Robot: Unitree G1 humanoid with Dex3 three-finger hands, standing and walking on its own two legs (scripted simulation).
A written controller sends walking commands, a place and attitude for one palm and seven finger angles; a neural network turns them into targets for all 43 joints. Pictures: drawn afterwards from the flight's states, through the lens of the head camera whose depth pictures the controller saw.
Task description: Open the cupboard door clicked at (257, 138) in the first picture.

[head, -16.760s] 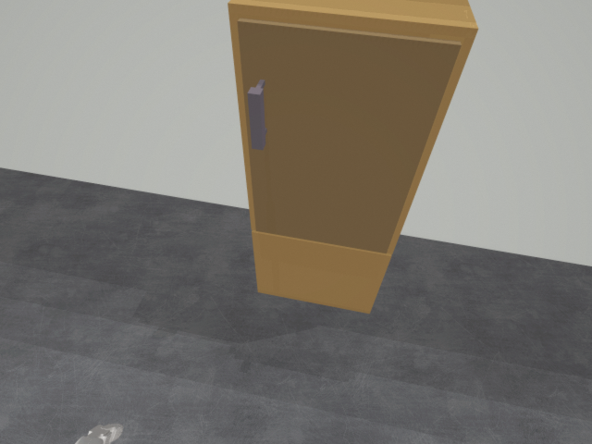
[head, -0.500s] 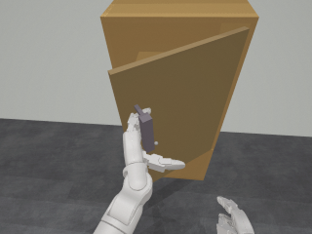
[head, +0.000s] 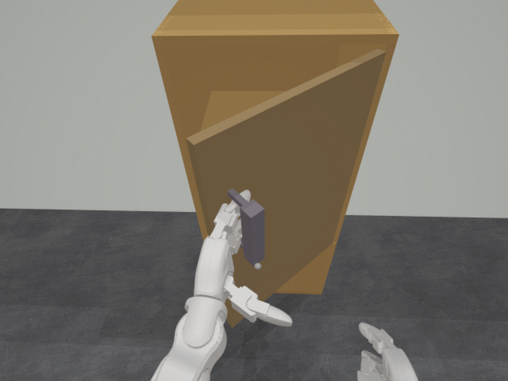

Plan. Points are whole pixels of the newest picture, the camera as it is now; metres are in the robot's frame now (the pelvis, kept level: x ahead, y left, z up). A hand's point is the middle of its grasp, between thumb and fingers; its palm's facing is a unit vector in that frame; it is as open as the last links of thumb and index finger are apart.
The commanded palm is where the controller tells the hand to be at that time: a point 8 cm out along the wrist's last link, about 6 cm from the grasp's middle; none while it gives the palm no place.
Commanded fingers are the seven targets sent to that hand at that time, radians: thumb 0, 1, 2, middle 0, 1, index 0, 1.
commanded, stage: slide the hand sideways off the handle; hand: left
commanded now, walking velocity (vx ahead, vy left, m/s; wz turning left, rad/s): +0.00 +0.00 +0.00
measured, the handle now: (244, 226) +0.34 +0.03 +0.09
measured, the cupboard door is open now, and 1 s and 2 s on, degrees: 43 42 42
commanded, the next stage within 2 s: draw the hand back to the body in 0.70 s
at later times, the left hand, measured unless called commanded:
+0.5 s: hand (222, 290) +0.23 +0.06 +0.09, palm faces -0.06 -1.00 +0.01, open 16.0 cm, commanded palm +0.19 +0.12 +0.09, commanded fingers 0.00 -0.50 0.30 -0.15 -0.30 -0.15 -0.30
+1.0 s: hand (183, 309) +0.20 +0.10 +0.10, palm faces -0.02 -1.00 -0.08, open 16.3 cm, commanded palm +0.17 +0.16 +0.11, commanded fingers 0.00 -0.50 0.30 -0.15 -0.30 -0.15 -0.30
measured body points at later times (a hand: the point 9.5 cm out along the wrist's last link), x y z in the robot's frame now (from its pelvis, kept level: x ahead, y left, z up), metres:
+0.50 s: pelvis +0.02 +0.00 -0.01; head +0.03 -0.02 +0.44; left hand +0.22 +0.11 +0.09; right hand +0.22 -0.20 -0.08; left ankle +0.02 +0.12 -0.71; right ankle +0.01 -0.09 -0.71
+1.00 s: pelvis +0.01 -0.01 -0.02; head +0.01 -0.03 +0.43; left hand +0.19 +0.16 +0.11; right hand +0.19 -0.22 -0.09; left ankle +0.02 +0.12 -0.71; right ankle +0.01 -0.09 -0.71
